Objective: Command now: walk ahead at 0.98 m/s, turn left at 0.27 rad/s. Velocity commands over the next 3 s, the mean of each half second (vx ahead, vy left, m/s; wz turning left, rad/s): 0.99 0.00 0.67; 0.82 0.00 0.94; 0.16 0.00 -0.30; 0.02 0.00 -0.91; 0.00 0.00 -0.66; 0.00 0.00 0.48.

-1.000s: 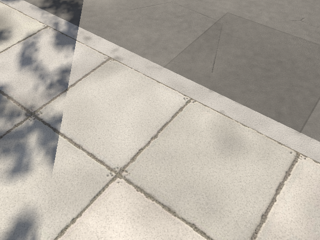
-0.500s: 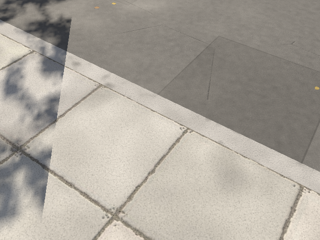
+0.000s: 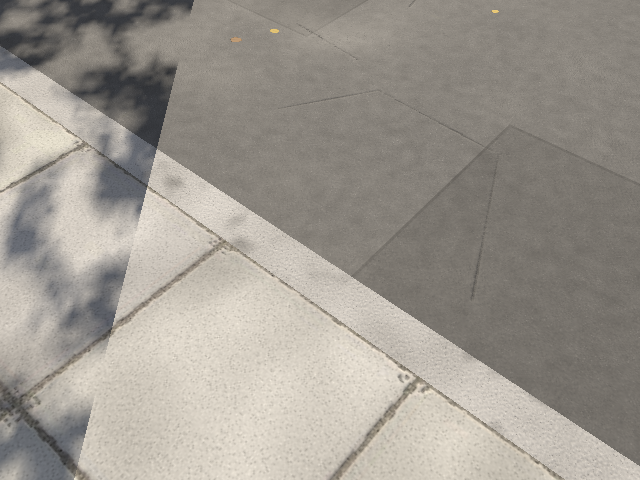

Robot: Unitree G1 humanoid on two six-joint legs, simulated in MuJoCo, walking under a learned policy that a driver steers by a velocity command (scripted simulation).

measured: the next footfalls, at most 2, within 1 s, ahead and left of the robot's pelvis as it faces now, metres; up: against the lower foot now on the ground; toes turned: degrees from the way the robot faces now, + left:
left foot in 0.22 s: +0.41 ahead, +0.07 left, +0.00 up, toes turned +11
right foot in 0.64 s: +0.88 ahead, +0.04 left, +0.00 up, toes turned +32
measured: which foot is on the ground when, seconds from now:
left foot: up 0.00-0.20, down 0.22-0.64, up 0.66-1.00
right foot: down 0.00-0.22, up 0.24-0.62, down 0.64-1.00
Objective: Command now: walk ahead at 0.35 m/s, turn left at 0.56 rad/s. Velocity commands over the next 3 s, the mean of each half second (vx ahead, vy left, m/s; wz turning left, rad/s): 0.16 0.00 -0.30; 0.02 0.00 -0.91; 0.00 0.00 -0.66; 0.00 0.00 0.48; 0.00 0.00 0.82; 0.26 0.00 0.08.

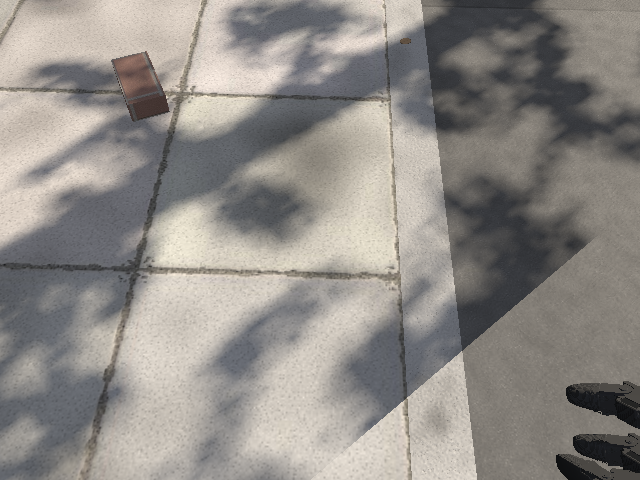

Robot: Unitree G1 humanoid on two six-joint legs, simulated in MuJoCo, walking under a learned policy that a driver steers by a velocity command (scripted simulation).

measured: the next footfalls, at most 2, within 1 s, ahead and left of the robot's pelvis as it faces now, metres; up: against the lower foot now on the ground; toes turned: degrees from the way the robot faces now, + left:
left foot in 0.04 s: +0.25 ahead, +0.05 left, +0.00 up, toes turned +2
right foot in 0.54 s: +0.18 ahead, -0.20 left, +0.00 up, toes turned -21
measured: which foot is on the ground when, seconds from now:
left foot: up 0.00-0.02, down 0.04-0.56, up 0.58-1.00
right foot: down 0.00-0.04, up 0.06-0.52, down 0.54-1.00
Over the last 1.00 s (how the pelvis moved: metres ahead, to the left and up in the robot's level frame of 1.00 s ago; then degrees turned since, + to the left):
0.88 0.21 -0.02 48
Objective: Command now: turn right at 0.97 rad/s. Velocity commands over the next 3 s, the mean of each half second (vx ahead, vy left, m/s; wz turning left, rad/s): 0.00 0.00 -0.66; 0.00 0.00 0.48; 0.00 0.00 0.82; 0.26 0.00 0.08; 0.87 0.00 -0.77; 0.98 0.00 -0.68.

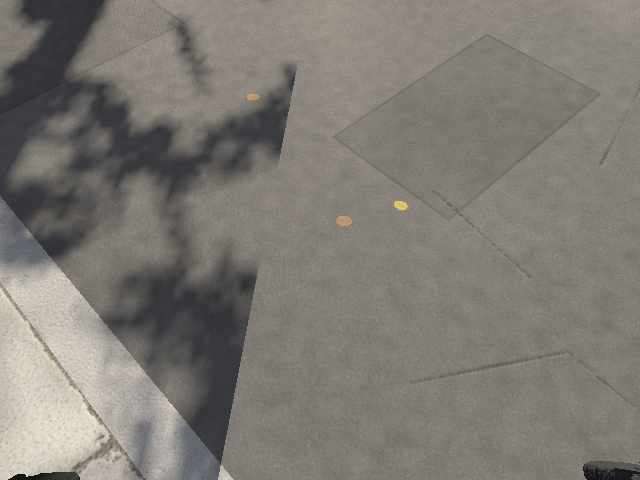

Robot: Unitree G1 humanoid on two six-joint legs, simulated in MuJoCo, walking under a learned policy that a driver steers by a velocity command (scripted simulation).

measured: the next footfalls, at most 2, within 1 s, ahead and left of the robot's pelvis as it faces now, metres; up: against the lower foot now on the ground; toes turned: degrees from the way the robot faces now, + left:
left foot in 0.04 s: +0.09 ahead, +0.13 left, +0.00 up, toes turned -11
right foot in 0.44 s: +0.01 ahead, -0.14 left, +0.00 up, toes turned -18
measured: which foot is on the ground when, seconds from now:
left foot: up 0.00-0.02, down 0.04-0.44, up 0.46-0.90, down 0.92-1.00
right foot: down 0.00-0.04, up 0.06-0.42, down 0.44-0.92, up 0.94-1.00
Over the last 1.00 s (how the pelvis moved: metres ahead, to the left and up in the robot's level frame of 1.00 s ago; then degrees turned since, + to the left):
0.20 -0.10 0.01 -40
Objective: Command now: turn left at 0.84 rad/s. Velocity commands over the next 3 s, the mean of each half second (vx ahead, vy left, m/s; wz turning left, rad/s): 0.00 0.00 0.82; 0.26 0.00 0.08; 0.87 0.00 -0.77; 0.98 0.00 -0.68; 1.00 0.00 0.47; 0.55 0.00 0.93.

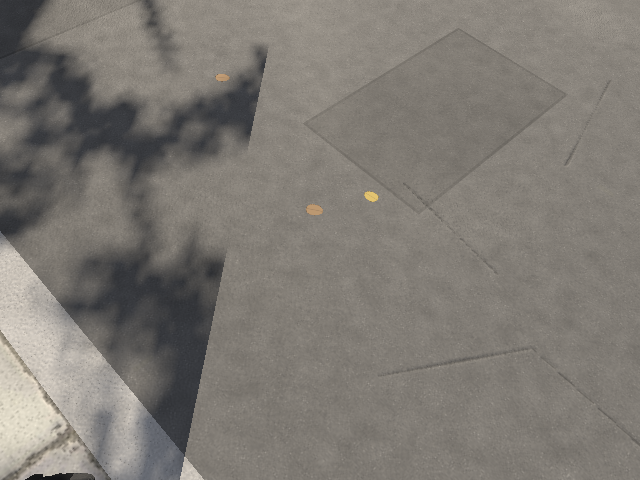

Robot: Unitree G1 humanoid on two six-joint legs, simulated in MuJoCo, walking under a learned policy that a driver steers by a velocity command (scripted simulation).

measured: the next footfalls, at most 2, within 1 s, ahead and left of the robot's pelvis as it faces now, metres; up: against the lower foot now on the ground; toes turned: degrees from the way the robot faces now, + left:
right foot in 0.48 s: +0.17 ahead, -0.09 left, +0.00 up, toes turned +32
left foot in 0.84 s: +0.01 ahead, +0.10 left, +0.00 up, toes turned +26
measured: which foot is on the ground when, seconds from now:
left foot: down 0.00-0.48, up 0.50-0.82, down 0.84-1.00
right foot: up 0.00-0.46, down 0.48-0.84, up 0.86-1.00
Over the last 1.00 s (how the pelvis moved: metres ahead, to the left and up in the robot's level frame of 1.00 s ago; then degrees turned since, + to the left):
0.01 0.01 -0.01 0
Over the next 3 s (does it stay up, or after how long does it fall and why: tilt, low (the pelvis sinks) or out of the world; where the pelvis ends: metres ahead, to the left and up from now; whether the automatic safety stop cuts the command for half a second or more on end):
stays up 1.77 -0.13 -0.02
